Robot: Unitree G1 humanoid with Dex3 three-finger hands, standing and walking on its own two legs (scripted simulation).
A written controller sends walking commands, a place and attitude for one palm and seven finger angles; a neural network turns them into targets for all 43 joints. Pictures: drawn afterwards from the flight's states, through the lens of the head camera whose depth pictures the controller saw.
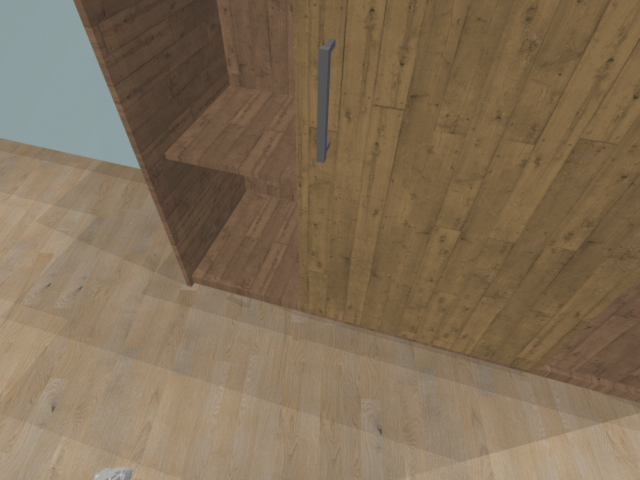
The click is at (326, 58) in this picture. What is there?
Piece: wardrobe's sliding door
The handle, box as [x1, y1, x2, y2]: [316, 38, 335, 162]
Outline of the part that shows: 330,38 325,45 320,46 318,58 316,161 323,162 325,159 325,153 329,145 329,140 326,139 330,52 334,46 335,39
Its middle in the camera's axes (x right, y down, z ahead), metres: +0.01 -0.25 +0.74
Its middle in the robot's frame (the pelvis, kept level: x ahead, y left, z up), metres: +0.74 +0.04 +0.10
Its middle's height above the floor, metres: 0.87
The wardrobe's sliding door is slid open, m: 0.44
